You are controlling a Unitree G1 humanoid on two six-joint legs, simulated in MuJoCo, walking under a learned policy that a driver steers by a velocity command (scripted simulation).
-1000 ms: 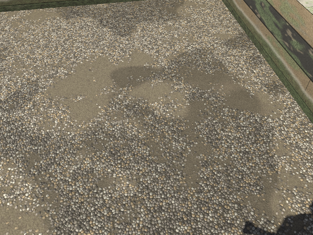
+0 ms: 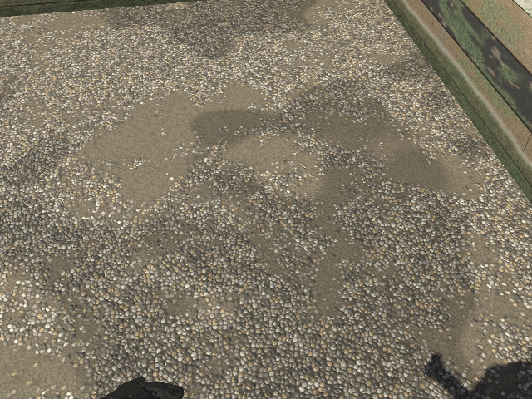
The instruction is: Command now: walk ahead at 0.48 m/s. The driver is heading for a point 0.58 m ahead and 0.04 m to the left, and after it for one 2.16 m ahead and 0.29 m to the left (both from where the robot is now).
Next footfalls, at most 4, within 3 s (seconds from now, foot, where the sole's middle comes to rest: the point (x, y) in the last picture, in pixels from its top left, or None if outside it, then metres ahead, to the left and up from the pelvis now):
none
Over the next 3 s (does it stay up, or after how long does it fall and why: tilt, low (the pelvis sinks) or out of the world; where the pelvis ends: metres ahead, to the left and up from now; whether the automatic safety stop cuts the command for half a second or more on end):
stays up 0.00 0.00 0.00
